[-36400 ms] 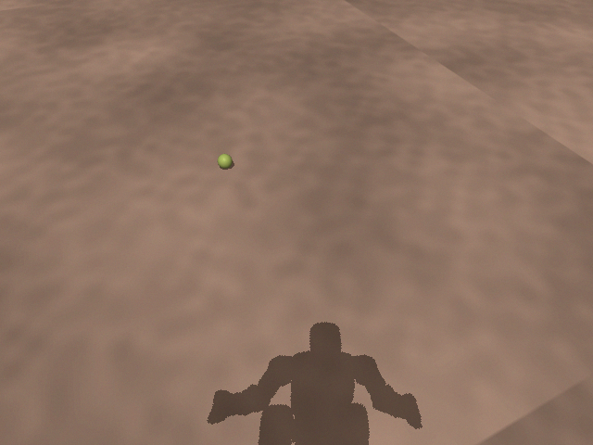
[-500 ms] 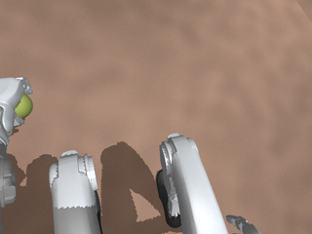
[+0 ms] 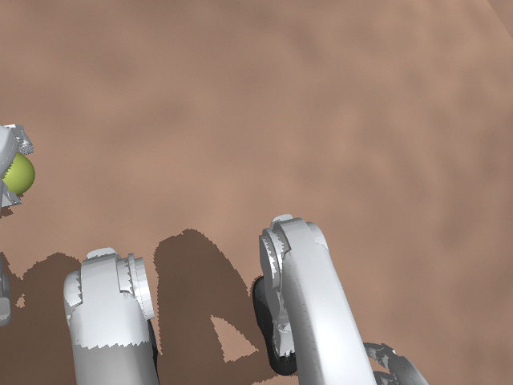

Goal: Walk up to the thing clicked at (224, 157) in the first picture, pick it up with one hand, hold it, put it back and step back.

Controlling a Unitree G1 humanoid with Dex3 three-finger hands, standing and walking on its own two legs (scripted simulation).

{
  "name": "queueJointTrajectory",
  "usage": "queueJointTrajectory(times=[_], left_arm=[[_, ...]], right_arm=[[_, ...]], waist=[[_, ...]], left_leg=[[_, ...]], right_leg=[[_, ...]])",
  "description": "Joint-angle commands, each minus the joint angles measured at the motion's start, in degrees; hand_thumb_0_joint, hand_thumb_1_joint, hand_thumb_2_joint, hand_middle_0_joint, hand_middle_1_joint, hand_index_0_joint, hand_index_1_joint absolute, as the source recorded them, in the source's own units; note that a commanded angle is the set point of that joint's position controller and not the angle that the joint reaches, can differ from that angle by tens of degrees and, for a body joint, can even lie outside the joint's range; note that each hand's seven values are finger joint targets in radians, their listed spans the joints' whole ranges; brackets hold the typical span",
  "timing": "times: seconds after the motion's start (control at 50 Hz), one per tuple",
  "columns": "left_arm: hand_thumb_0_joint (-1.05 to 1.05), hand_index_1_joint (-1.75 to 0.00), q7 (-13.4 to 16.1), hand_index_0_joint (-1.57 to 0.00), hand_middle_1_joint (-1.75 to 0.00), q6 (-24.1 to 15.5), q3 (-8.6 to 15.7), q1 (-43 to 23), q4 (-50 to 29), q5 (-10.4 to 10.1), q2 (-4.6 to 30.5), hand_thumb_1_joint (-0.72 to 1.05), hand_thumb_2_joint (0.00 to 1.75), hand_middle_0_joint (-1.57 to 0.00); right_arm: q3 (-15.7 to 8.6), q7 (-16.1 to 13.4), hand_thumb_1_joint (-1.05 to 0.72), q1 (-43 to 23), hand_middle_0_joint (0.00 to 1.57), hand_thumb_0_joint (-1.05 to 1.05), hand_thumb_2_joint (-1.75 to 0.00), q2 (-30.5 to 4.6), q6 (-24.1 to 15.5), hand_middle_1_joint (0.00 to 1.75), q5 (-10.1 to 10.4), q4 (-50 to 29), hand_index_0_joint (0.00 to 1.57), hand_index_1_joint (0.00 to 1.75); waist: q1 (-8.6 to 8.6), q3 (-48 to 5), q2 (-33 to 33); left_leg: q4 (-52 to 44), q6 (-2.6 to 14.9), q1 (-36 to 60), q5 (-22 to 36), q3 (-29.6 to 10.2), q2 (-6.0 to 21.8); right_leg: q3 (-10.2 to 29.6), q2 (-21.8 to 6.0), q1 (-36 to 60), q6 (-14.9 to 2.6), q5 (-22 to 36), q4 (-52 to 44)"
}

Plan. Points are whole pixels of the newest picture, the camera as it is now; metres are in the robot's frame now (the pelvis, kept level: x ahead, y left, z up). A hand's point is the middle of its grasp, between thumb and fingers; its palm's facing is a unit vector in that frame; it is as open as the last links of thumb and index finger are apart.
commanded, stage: lower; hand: left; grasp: from above
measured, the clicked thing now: (5, 173) +0.46 +0.31 -0.21
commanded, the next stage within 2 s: rest in 0.14 s
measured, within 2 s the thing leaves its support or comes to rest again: rests again in 1.00 s
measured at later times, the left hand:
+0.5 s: hand (17, 178) +0.46 +0.31 -0.23, palm faces -0.45 -0.11 -0.89, open 9.5 cm
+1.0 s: hand (26, 180) +0.46 +0.30 -0.26, palm faces -0.44 -0.12 -0.89, open 9.4 cm
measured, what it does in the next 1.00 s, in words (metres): stands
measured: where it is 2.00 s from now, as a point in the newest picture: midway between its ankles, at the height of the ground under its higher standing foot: (214, 361)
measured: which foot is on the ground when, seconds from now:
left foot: down 0.00-1.00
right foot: down 0.00-1.00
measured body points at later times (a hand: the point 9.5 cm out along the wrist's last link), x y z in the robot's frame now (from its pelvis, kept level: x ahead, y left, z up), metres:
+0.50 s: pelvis +0.00 +0.00 -0.03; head +0.26 +0.09 +0.33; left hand +0.48 +0.31 -0.18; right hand +0.05 -0.27 -0.12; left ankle +0.08 +0.14 -0.30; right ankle +0.10 -0.14 -0.30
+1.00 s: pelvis +0.00 +0.01 -0.04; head +0.27 +0.10 +0.31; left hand +0.48 +0.31 -0.21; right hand +0.05 -0.27 -0.11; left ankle +0.08 +0.14 -0.30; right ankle +0.10 -0.14 -0.30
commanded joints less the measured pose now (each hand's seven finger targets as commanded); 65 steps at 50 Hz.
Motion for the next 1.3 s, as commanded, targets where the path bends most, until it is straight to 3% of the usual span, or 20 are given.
queueJointTrajectory(times=[0.0, 0.18, 0.42, 0.48, 0.5, 0.52, 0.62, 0.64, 0.66, 0.7, 0.82, 0.86, 0.92, 0.94, 1.0, 1.14, 1.18, 1.2, 1.24, 1.28], left_arm=[[0.0, -0.8, 3.48, -0.96, -0.83, -1.29, 1.85, -18.45, -7.67, 0.07, 15.75, 0.58, 0.81, -0.93], [0.0, -0.79, 7.15, -1.0, -0.83, -2.19, 5.04, -17.48, -9.52, 0.95, 19.26, 0.66, 0.78, -0.96], [0.0, -0.74, 8.82, -0.99, -0.78, -1.23, 3.68, -17.41, -2.05, 0.97, 19.31, 0.64, 0.77, -0.95], [0.0, -0.76, 9.01, -1.02, -0.8, -1.47, 5.95, -16.55, -2.25, 1.53, 22.97, 0.68, 0.8, -0.99], [0.0, -0.75, 8.66, -1.04, -0.78, -1.09, 3.33, -14.8, 1.62, 1.05, 18.7, 0.7, 0.79, -1.0], [0.0, -0.75, 8.87, -1.04, -0.78, -1.52, 3.11, -17.51, -1.47, 0.97, 19.14, 0.71, 0.79, -1.01], [0.0, -0.75, 10.35, -1.06, -0.78, -1.87, 6.56, -17.58, -3.06, 1.49, 24.89, 0.73, 0.8, -1.03], [0.0, -0.73, 10.43, -1.06, -0.75, -1.56, 5.54, -14.71, -0.8, 1.69, 23.36, 0.72, 0.8, -1.04], [0.0, -0.74, 10.74, -1.08, -0.76, -1.82, 6.07, -17.49, -3.01, 1.67, 23.97, 0.75, 0.83, -1.06], [0.0, -0.74, 11.57, -1.07, -0.76, -1.98, 6.81, -17.01, -3.05, 2.07, 24.31, 0.75, 0.81, -1.05], [0.0, -0.72, 12.6, -1.05, -0.74, -1.55, 3.85, -17.63, 1.32, 1.76, 22.75, 0.72, 0.78, -1.03], [0.0, -0.72, 13.21, -1.08, -0.74, -1.39, 5.6, -16.98, 0.28, 1.59, 24.4, 0.75, 0.81, -1.06], [0.0, -0.72, 13.18, -1.08, -0.74, -0.88, 3.6, -15.95, 2.79, 1.16, 22.19, 0.76, 0.8, -1.06], [0.0, -0.72, 13.22, -1.1, -0.75, -1.06, 3.81, -18.56, 0.95, 1.17, 22.9, 0.78, 0.79, -1.07], [0.0, -0.7, 13.39, -1.09, -0.73, -0.98, 4.42, -16.58, 1.93, 0.63, 24.06, 0.76, 0.79, -1.07], [0.0, -0.7, 13.45, -1.1, -0.71, -1.35, 6.07, -16.57, 3.46, 1.57, 26.67, 0.76, 0.81, -1.09], [0.0, -0.7, 13.45, -1.1, -0.72, -1.56, 5.75, -16.06, 4.19, 1.26, 26.03, 0.76, 0.81, -1.09], [0.0, -0.7, 12.99, -1.11, -0.72, -1.72, 2.76, -17.73, 4.12, 1.45, 23.09, 0.77, 0.8, -1.09], [0.0, -0.7, 13.44, -1.11, -0.72, -2.21, 5.34, -15.92, 3.58, 1.59, 27.0, 0.77, 0.8, -1.09], [0.0, -0.7, 13.16, -1.12, -0.71, -2.38, 4.09, -15.68, 5.67, 1.73, 25.92, 0.79, 0.79, -1.1]], right_arm=[[-3.98, -0.61, -0.92, 11.9, 0.2, 0.0, -0.9, -14.55, -0.26, 0.3, -0.59, -0.02, 0.2, 0.3], [-3.75, -0.22, -0.91, 10.42, 0.2, 0.0, -0.9, -15.7, -0.41, 0.3, -1.83, -0.79, 0.2, 0.3], [-1.36, 0.46, -0.9, 10.48, 0.2, 0.0, -0.89, -16.68, -1.84, 0.3, -3.26, -0.28, 0.2, 0.3], [-0.96, 0.94, -0.9, 10.51, 0.2, 0.0, -0.9, -17.29, -2.29, 0.3, -3.94, -1.12, 0.2, 0.3], [-0.48, 1.07, -0.9, 10.42, 0.2, 0.0, -0.9, -16.67, -2.24, 0.3, -3.89, -0.45, 0.2, 0.3], [-0.46, 1.17, -0.9, 10.24, 0.2, 0.0, -0.9, -16.77, -2.39, 0.3, -4.14, -0.41, 0.2, 0.3], [0.07, 1.41, -0.9, 9.87, 0.2, 0.0, -0.9, -18.2, -3.12, 0.3, -4.71, -1.24, 0.2, 0.3], [0.44, 1.56, -0.9, 9.34, 0.2, 0.0, -0.9, -17.63, -2.97, 0.3, -4.58, -0.79, 0.2, 0.3], [0.42, 1.6, -0.9, 9.26, 0.2, 0.0, -0.9, -18.11, -3.15, 0.3, -4.95, -1.33, 0.2, 0.3], [0.41, 1.73, -0.9, 8.68, 0.2, 0.0, -0.9, -18.54, -3.29, 0.3, -5.08, -1.79, 0.2, 0.3], [1.54, 2.47, -0.9, 8.51, 0.2, 0.0, -0.9, -18.43, -4.18, 0.3, -5.73, -0.75, 0.2, 0.3], [1.53, 2.52, -0.9, 8.74, 0.2, 0.0, -0.9, -18.91, -4.48, 0.3, -6.14, -0.81, 0.2, 0.3], [2.05, 2.79, -0.9, 7.57, 0.2, 0.0, -0.9, -18.92, -4.93, 0.3, -5.91, -0.89, 0.2, 0.3], [2.0, 2.98, -0.9, 7.88, 0.2, 0.0, -0.9, -19.4, -5.34, 0.3, -6.37, -1.52, 0.2, 0.3], [2.07, 2.95, -0.9, 7.19, 0.2, 0.0, -0.9, -19.69, -5.47, 0.3, -6.0, -1.43, 0.2, 0.3], [2.96, 3.4, -0.91, 7.71, 0.2, 0.0, -0.9, -20.35, -5.59, 0.3, -7.19, -1.45, 0.2, 0.3], [3.35, 3.54, -0.91, 7.35, 0.2, 0.0, -0.9, -20.15, -5.84, 0.3, -7.41, -1.66, 0.2, 0.3], [3.48, 3.81, -0.91, 6.16, 0.2, 0.0, -0.9, -20.04, -6.27, 0.3, -7.46, -2.67, 0.2, 0.3], [3.43, 3.69, -0.91, 6.92, 0.2, 0.0, -0.9, -20.98, -6.18, 0.3, -7.59, -1.95, 0.2, 0.3], [3.94, 3.89, -0.91, 6.51, 0.2, 0.0, -0.9, -20.44, -6.23, 0.3, -7.66, -2.05, 0.2, 0.3]], waist=[[-0.54, -36.96, 18.38], [-0.56, -38.58, 23.21], [-2.73, -34.32, 20.42], [-2.62, -35.74, 20.72], [-3.03, -33.94, 19.67], [-4.24, -34.59, 21.04], [-3.44, -34.01, 22.77], [-2.15, -33.64, 23.38], [-3.89, -33.79, 23.42], [-3.96, -34.18, 24.71], [-5.35, -31.06, 23.45], [-4.95, -31.18, 23.76], [-4.95, -30.33, 23.24], [-6.66, -30.7, 23.68], [-4.95, -30.95, 24.27], [-6.55, -28.9, 24.44], [-6.69, -28.62, 23.85], [-7.69, -27.34, 24.19], [-6.67, -28.25, 25.28], [-7.33, -26.88, 23.62]], left_leg=[[-11.76, 3.16, 30.83, 10.82, 7.6, -0.1], [-10.58, 2.73, 32.21, 9.92, 7.5, 0.07], [-7.84, 3.1, 27.51, 9.39, 6.26, 0.19], [-6.81, 3.07, 27.95, 12.61, 6.14, 0.25], [-6.87, 3.11, 27.26, 10.89, 6.04, 0.2], [-6.73, 3.02, 27.95, 11.43, 6.05, 0.39], [-6.24, 2.84, 28.08, 11.21, 5.94, 0.45], [-6.64, 2.64, 28.3, 10.48, 5.71, 0.53], [-5.86, 2.71, 28.66, 11.64, 5.74, 0.53], [-6.36, 2.4, 30.03, 13.29, 5.21, 0.73], [-4.99, 2.78, 26.86, 9.76, 4.94, 0.88], [-5.62, 2.71, 27.02, 10.08, 4.96, 0.79], [-5.65, 2.6, 27.04, 9.5, 4.44, 1.03], [-4.93, 2.6, 27.83, 10.79, 4.4, 1.1], [-6.1, 2.34, 28.12, 10.38, 3.85, 1.11], [-5.32, 2.35, 26.86, 10.81, 3.41, 1.31], [-5.05, 2.4, 26.93, 10.55, 3.2, 1.41], [-4.62, 2.34, 26.8, 9.3, 3.5, 1.26], [-5.49, 2.22, 27.41, 10.15, 3.09, 1.31], [-4.75, 2.38, 26.16, 9.15, 2.96, 1.49]], right_leg=[[-8.58, 1.2, 17.01, -5.53, 14.54, -11.35], [-9.38, 1.37, 15.45, -5.51, 13.58, -9.07], [-10.65, 2.1, 15.18, -5.14, 13.94, -7.83], [-10.89, 2.18, 17.88, -5.0, 17.18, -6.87], [-10.9, 2.29, 16.59, -5.04, 15.6, -7.13], [-11.08, 2.53, 16.91, -4.94, 16.45, -7.23], [-11.52, 2.62, 17.52, -5.06, 16.16, -6.83], [-11.42, 2.73, 16.53, -5.37, 15.05, -6.4], [-11.81, 2.79, 16.77, -5.16, 16.5, -6.27], [-12.38, 2.76, 16.55, -5.16, 17.59, -5.6], [-12.26, 3.07, 15.78, -4.96, 15.71, -5.98], [-12.49, 3.11, 16.59, -4.87, 15.8, -6.44], [-12.88, 3.38, 15.48, -5.07, 14.95, -6.13], [-13.22, 3.26, 16.2, -4.85, 16.54, -5.66], [-13.45, 3.37, 15.95, -5.07, 15.57, -5.67], [-13.56, 3.45, 17.2, -4.84, 16.43, -5.6], [-13.62, 3.61, 17.27, -4.79, 16.35, -5.67], [-13.67, 3.52, 16.15, -4.86, 15.45, -5.39], [-14.02, 3.66, 17.51, -4.81, 15.73, -5.75], [-14.08, 3.73, 16.81, -4.76, 15.12, -5.47]])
